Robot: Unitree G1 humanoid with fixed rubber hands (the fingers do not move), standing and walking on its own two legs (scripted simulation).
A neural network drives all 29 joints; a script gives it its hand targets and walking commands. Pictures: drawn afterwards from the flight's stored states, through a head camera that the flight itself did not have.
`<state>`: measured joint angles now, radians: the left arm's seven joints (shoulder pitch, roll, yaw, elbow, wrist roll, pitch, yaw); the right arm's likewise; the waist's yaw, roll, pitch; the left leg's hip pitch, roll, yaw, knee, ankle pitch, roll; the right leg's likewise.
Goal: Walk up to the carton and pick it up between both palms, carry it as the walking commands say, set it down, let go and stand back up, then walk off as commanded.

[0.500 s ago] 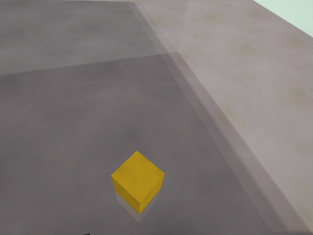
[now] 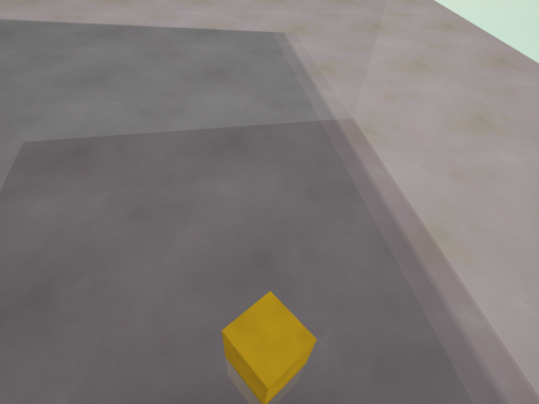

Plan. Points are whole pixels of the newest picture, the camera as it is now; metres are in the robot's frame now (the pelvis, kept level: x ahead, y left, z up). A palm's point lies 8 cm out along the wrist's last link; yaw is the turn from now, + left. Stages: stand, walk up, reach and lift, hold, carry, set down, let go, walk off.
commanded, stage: walk up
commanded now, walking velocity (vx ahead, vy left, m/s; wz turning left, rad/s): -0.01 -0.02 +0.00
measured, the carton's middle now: (267, 348) +0.42 +0.02 -0.64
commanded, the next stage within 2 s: none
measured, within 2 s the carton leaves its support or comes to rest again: neither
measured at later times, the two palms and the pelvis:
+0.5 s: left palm out of the picture -0.06 +0.20 -0.13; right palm out of the picture -0.04 -0.25 -0.14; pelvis -0.06 -0.02 +0.01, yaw -1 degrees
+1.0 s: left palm out of the picture +0.04 +0.19 -0.14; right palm out of the picture -0.12 -0.26 -0.12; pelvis -0.01 -0.05 +0.00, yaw -2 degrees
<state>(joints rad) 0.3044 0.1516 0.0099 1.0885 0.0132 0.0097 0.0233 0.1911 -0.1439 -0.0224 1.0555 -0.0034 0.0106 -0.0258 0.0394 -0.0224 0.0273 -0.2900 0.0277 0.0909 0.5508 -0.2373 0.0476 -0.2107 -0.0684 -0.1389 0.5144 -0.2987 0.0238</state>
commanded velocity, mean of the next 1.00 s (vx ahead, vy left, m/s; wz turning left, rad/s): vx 0.04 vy -0.03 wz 0.00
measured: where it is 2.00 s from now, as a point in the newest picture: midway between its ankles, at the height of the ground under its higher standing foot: outside the picture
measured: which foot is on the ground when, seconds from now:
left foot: down 0.00-0.44, up 0.46-0.64, down 0.66-1.00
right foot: down 0.00-0.16, up 0.18-0.38, down 0.40-0.74, up 0.76-1.00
